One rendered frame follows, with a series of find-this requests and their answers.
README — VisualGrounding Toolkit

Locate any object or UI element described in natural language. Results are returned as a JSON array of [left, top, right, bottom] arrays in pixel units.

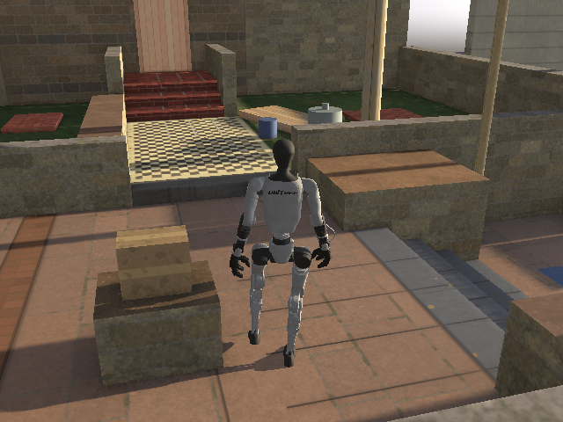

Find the robot left shin
[[250, 274, 262, 334]]

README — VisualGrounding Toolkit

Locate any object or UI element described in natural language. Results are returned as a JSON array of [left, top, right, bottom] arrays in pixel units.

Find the right robot upper arm
[[301, 178, 324, 227]]

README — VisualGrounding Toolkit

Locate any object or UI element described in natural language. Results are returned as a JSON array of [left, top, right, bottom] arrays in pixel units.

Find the robot left thigh
[[252, 244, 270, 290]]

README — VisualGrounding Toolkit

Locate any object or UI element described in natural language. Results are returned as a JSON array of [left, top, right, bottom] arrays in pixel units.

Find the right robot forearm
[[314, 214, 330, 251]]

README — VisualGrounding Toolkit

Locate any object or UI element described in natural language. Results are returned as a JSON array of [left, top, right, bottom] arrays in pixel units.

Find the robot right hand
[[311, 248, 332, 268]]

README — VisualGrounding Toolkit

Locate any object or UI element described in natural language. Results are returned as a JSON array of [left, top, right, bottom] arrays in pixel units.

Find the left robot upper arm
[[242, 177, 265, 227]]

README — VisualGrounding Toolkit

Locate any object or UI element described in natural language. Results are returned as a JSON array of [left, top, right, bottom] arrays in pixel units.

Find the robot left hand
[[230, 254, 250, 278]]

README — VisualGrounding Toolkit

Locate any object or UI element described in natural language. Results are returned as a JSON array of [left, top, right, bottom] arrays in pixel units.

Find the left robot forearm
[[232, 213, 251, 257]]

